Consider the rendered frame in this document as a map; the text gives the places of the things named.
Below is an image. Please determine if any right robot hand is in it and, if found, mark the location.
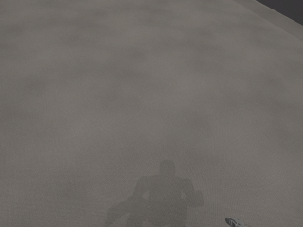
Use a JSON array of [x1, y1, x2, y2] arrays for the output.
[[225, 217, 248, 227]]

